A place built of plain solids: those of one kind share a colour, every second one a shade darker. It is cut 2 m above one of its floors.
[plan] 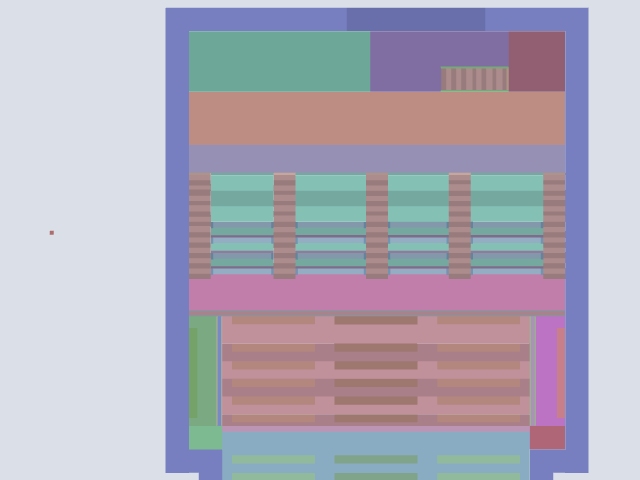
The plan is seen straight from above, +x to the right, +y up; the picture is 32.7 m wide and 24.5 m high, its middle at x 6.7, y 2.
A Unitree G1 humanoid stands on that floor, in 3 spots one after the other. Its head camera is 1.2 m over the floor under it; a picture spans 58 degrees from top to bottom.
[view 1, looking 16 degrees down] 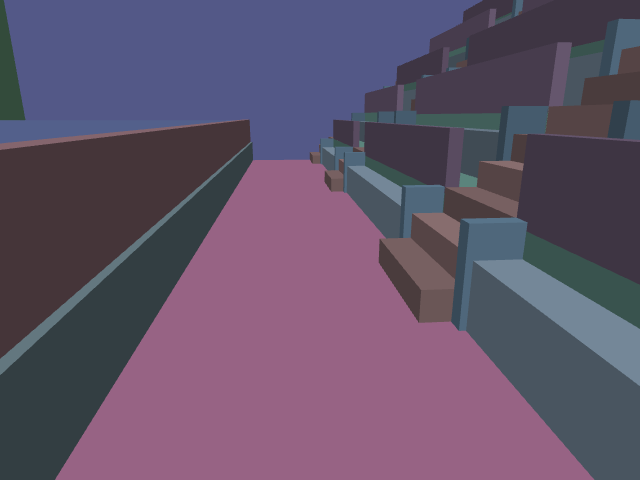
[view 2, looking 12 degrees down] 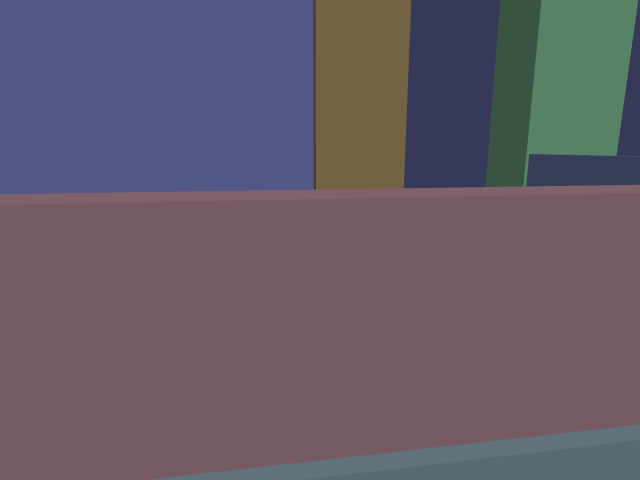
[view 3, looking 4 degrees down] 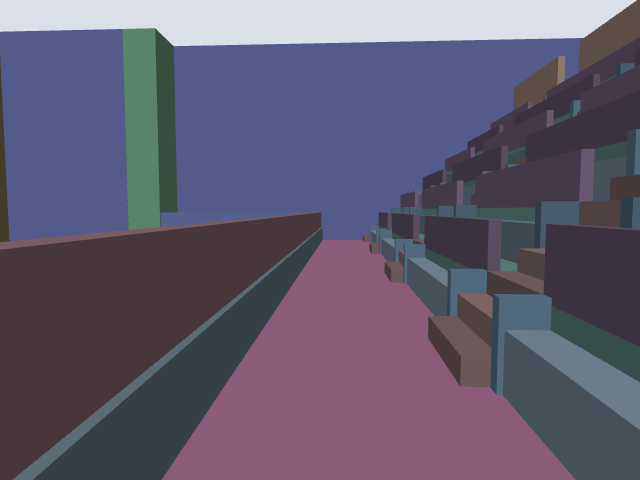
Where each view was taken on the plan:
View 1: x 12.48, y -0.79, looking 175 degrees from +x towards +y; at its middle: floor_hall0a_carpet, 4.35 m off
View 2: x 6.24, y -0.79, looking -99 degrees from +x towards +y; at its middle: rail_front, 0.88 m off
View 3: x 17.30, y -0.79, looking -177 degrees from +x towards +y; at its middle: parapet_front_plaster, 15.35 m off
